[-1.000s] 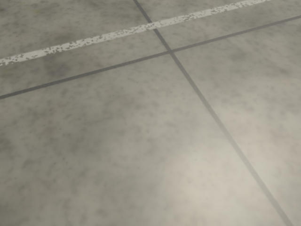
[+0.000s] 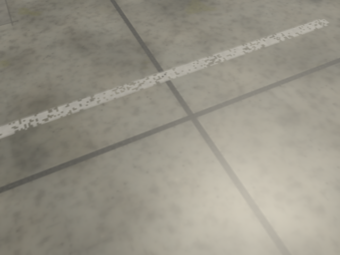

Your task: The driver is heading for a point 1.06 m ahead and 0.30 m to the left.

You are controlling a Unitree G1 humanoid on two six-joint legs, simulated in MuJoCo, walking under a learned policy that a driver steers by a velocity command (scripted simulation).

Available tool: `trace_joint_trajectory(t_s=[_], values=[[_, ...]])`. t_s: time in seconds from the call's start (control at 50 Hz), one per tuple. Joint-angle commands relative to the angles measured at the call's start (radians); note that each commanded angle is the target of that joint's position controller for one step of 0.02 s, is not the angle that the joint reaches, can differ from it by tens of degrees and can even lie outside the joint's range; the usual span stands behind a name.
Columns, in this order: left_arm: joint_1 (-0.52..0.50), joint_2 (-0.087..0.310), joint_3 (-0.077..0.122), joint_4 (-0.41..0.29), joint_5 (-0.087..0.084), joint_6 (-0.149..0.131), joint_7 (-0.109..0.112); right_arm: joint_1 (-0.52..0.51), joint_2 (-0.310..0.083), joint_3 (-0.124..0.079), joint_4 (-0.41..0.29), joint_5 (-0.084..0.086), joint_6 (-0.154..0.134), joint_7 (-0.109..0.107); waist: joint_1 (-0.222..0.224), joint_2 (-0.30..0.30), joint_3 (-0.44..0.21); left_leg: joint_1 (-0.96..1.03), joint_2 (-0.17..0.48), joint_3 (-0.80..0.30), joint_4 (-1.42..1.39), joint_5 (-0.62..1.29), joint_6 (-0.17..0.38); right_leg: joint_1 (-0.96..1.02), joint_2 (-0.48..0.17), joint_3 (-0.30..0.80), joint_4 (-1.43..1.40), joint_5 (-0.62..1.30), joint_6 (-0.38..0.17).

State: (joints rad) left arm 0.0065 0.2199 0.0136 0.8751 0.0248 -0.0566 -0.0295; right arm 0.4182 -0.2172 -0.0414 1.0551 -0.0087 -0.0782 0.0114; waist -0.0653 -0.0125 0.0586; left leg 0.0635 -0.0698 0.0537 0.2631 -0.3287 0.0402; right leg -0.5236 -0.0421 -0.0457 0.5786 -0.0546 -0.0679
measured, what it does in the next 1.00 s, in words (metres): walks ahead, turning left: right foot, then left foot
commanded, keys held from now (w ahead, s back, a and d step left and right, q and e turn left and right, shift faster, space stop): w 0.32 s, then w+q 0.68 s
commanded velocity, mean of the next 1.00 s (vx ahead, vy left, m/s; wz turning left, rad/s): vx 0.50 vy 0.00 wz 0.27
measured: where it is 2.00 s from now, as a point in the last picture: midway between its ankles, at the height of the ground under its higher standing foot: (143, 181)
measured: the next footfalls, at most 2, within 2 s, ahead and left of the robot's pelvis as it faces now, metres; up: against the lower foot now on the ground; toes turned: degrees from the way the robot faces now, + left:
right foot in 0.04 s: +0.19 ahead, -0.10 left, +0.00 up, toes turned -3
left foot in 0.62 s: +0.47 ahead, +0.08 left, +0.00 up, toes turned +11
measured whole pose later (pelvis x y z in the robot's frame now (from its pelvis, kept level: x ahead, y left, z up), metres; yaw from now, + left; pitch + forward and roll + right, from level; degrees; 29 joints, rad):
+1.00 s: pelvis +0.52 +0.04 +0.01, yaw +20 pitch +1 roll +0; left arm 0.05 0.25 0.03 0.79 0.04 -0.04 -0.02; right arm 0.39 -0.25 -0.07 0.94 0.00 -0.05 0.00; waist -0.07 -0.03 0.05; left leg -0.05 -0.15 -0.12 0.28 -0.23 0.12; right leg -0.65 -0.10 0.05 0.76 -0.07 0.05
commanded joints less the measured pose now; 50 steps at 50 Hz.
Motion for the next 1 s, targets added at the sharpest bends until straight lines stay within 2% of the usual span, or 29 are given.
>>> trace_joint_trajectory(t_s=[0.02, 0.04, 0.06, 0.08, 0.1, 0.12, 0.14, 0.16, 0.18, 0.24, 0.34, 0.42, 0.5, 0.52, 0.56, 0.58, 0.6, 0.62, 0.64, 0.66, 0.68, 0.7, 0.72, 0.74, 0.76, 0.8, 0.84, 0.9, 1.0], values=[[0.168, 0.108, 0.039, 0.011, 0.011, -0.018, 0.012, -0.013, -0.150, -0.025, -0.036, -0.011, 0.003, -0.011, 0.127, 0.040, -0.043, -0.090, 0.258, -0.087, 0.172, 0.743, 0.098, 0.275, 0.049, -0.024, -0.079, -0.074, -0.036], [0.334, 0.151, 0.055, 0.062, 0.024, -0.030, 0.020, 0.001, -0.129, -0.017, -0.045, -0.016, 0.005, -0.010, 0.181, -0.002, -0.137, -0.183, 0.205, -0.046, 0.393, 0.665, 0.077, 0.483, 0.003, 0.039, -0.093, -0.089, -0.071], [0.469, 0.247, 0.077, 0.074, 0.043, -0.037, 0.031, 0.050, -0.064, 0.001, -0.084, -0.001, 0.004, -0.006, 0.192, -0.153, -0.267, -0.411, 0.107, 0.021, 0.743, 0.271, 0.045, 0.719, -0.263, 0.396, -0.151, -0.174, -0.150], [0.470, 0.292, 0.090, 0.083, 0.010, -0.019, 0.026, 0.116, -0.061, -0.007, -0.074, 0.007, 0.010, -0.006, 0.167, -0.269, -0.332, -0.633, -0.019, -0.035, 0.968, -0.258, 0.039, 0.801, -0.394, 0.738, -0.297, -0.205, -0.247], [0.365, 0.226, 0.078, 0.066, -0.018, -0.007, 0.026, 0.025, -0.133, -0.025, -0.080, -0.014, 0.019, -0.011, 0.135, -0.105, -0.188, -0.718, 0.060, -0.107, 1.013, -0.180, 0.052, 0.691, -0.335, 0.628, -0.303, -0.339, -0.211], [0.270, 0.160, 0.061, 0.047, -0.019, -0.010, 0.024, -0.045, -0.120, -0.024, -0.099, -0.013, 0.015, -0.003, 0.113, -0.068, -0.073, -0.719, 0.099, -0.103, 0.971, -0.083, 0.051, 0.547, -0.286, 0.495, -0.336, -0.309, -0.185], [0.221, 0.124, 0.051, 0.043, -0.012, -0.015, 0.022, -0.069, -0.098, -0.021, -0.100, -0.010, 0.016, 0.001, 0.081, -0.050, -0.033, -0.669, 0.132, -0.103, 0.909, -0.022, 0.046, 0.452, -0.236, 0.404, -0.373, -0.237, -0.152], [0.213, 0.107, 0.046, 0.048, -0.015, -0.022, 0.027, -0.062, -0.092, -0.021, -0.093, -0.025, 0.025, 0.004, 0.057, -0.061, -0.015, -0.622, 0.150, -0.098, 0.866, 0.004, 0.035, 0.394, -0.202, 0.335, -0.393, -0.137, -0.132], [0.220, 0.100, 0.043, 0.058, -0.015, -0.030, 0.030, -0.042, -0.078, -0.018, -0.082, -0.033, 0.037, 0.010, 0.039, -0.064, -0.027, -0.578, 0.155, -0.090, 0.845, 0.023, 0.022, 0.365, -0.182, 0.287, -0.405, -0.069, -0.125], [0.282, 0.125, 0.050, 0.086, -0.021, -0.051, 0.031, -0.088, -0.074, -0.021, -0.094, -0.027, 0.053, 0.016, 0.029, -0.041, -0.039, -0.600, 0.160, -0.069, 0.792, 0.088, -0.004, 0.381, -0.162, 0.218, -0.434, 0.040, -0.141], [0.377, 0.118, 0.046, 0.121, -0.020, -0.046, 0.036, -0.272, -0.070, -0.019, -0.153, -0.022, 0.057, 0.021, 0.067, -0.032, 0.015, -0.737, 0.178, -0.045, 0.624, 0.234, -0.038, 0.458, -0.147, 0.156, -0.476, 0.072, -0.135], [0.433, 0.107, 0.042, 0.142, -0.010, -0.049, 0.042, -0.364, -0.051, -0.006, -0.186, -0.013, 0.051, 0.022, 0.098, -0.040, 0.040, -0.734, 0.142, -0.041, 0.489, 0.308, -0.019, 0.515, -0.148, 0.068, -0.478, 0.143, -0.113], [0.476, 0.097, 0.038, 0.166, -0.001, -0.049, 0.055, -0.441, -0.048, 0.002, -0.227, -0.020, 0.043, 0.024, 0.118, -0.040, 0.061, -0.729, 0.118, 0.007, 0.389, 0.283, 0.025, 0.618, -0.181, 0.001, -0.434, 0.289, -0.102], [0.476, 0.101, 0.038, 0.169, 0.001, -0.048, 0.058, -0.445, -0.049, 0.003, -0.234, -0.021, 0.040, 0.025, 0.115, -0.041, 0.061, -0.712, 0.110, 0.023, 0.364, 0.254, 0.041, 0.641, -0.188, -0.015, -0.406, 0.355, -0.095], [0.453, 0.123, 0.041, 0.166, 0.002, -0.048, 0.064, -0.406, -0.058, -0.003, -0.231, -0.021, 0.035, 0.022, 0.086, -0.060, 0.028, -0.614, 0.061, 0.070, 0.331, 0.174, 0.080, 0.669, -0.193, -0.057, -0.295, 0.646, -0.079], [0.442, 0.139, 0.045, 0.163, 0.002, -0.045, 0.067, -0.349, -0.070, -0.010, -0.218, -0.022, 0.033, 0.017, 0.060, -0.075, -0.011, -0.541, 0.025, 0.094, 0.326, 0.128, 0.103, 0.681, -0.194, -0.074, -0.194, 0.809, -0.071], [0.432, 0.153, 0.049, 0.159, 0.003, -0.038, 0.067, -0.246, -0.088, -0.021, -0.188, -0.022, 0.029, 0.014, 0.019, -0.077, -0.069, -0.438, -0.011, 0.107, 0.296, 0.106, 0.129, 0.679, -0.189, -0.090, -0.039, 0.884, -0.064], [0.411, 0.163, 0.050, 0.146, -0.003, -0.032, 0.065, -0.097, -0.116, -0.038, -0.143, -0.030, 0.023, 0.011, -0.051, -0.064, -0.146, -0.236, -0.011, 0.072, 0.224, 0.155, 0.164, 0.582, -0.172, -0.117, 0.170, 0.784, -0.042], [0.393, 0.133, 0.039, 0.097, -0.020, -0.036, 0.058, 0.046, -0.216, -0.071, -0.120, -0.046, 0.023, -0.001, -0.104, 0.044, -0.247, 0.035, 0.186, -0.211, 0.190, 0.075, 0.253, 0.307, -0.118, -0.147, 0.501, 0.459, -0.005], [0.408, 0.090, 0.040, 0.050, -0.030, -0.048, 0.040, 0.010, -0.277, -0.090, -0.136, -0.024, 0.038, 0.000, -0.040, 0.270, -0.322, 0.238, 0.428, -0.762, 0.049, 0.161, 0.399, -0.061, 0.124, -0.074, 0.853, -0.426, 0.040], [0.326, 0.146, 0.050, 0.027, -0.007, -0.056, 0.035, -0.038, -0.265, -0.087, -0.135, 0.003, 0.046, 0.004, -0.032, 0.096, -0.256, 0.193, 0.401, -0.705, 0.031, 0.172, 0.386, -0.172, 0.050, 0.098, 0.884, -0.382, 0.019], [0.271, 0.129, 0.046, 0.004, -0.015, -0.069, 0.030, -0.095, -0.218, -0.076, -0.143, 0.003, 0.047, 0.000, -0.012, 0.049, -0.142, 0.068, 0.382, -0.578, 0.013, 0.211, 0.358, -0.196, 0.003, 0.101, 0.830, -0.305, 0.018], [0.269, 0.120, 0.047, 0.004, -0.017, -0.072, 0.030, -0.130, -0.159, -0.061, -0.145, -0.003, 0.046, -0.002, 0.030, -0.018, -0.054, -0.063, 0.336, -0.492, -0.016, 0.295, 0.308, -0.156, -0.031, 0.095, 0.731, -0.264, 0.022], [0.258, 0.115, 0.048, -0.008, -0.001, -0.058, 0.030, -0.150, -0.133, -0.052, -0.144, 0.000, 0.040, -0.009, 0.060, -0.019, -0.025, -0.145, 0.286, -0.429, -0.028, 0.363, 0.276, -0.108, -0.052, 0.099, 0.660, -0.259, 0.037], [0.279, 0.099, 0.044, -0.006, 0.014, -0.037, 0.028, -0.162, -0.122, -0.046, -0.148, 0.002, 0.034, -0.013, 0.085, -0.004, -0.033, -0.194, 0.248, -0.377, -0.039, 0.405, 0.259, -0.054, -0.059, 0.096, 0.617, -0.254, 0.053], [0.276, 0.086, 0.043, -0.022, 0.024, -0.006, 0.021, -0.133, -0.150, -0.051, -0.145, 0.009, 0.017, -0.013, 0.095, 0.017, -0.045, -0.226, 0.216, -0.337, -0.047, 0.478, 0.260, -0.036, -0.056, 0.074, 0.550, -0.249, 0.082], [0.211, 0.086, 0.041, -0.055, 0.023, 0.009, 0.018, -0.102, -0.179, -0.058, -0.147, 0.010, 0.012, -0.012, 0.085, 0.033, -0.031, -0.245, 0.192, -0.319, -0.066, 0.471, 0.253, -0.067, -0.059, 0.054, 0.464, -0.192, 0.107], [0.070, 0.092, 0.038, -0.114, 0.017, 0.013, 0.015, -0.041, -0.178, -0.059, -0.149, 0.009, 0.017, -0.011, 0.036, 0.054, -0.007, -0.214, 0.169, -0.332, -0.074, 0.449, 0.219, -0.127, -0.055, 0.044, 0.308, -0.070, 0.128], [-0.082, 0.095, 0.026, -0.184, 0.007, 0.006, 0.006, 0.044, -0.187, -0.062, -0.156, 0.001, 0.027, -0.017, -0.026, 0.075, -0.018, -0.090, 0.171, -0.369, -0.016, 0.522, 0.192, -0.148, -0.012, 0.050, 0.127, 0.023, 0.121]])
Velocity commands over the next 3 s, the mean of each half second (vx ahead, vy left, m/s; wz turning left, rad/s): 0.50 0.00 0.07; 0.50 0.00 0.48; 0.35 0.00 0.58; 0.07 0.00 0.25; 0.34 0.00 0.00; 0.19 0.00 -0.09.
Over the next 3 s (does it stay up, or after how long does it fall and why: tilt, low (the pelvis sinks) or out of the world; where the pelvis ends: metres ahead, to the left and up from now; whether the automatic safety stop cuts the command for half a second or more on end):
stays up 0.96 0.30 0.00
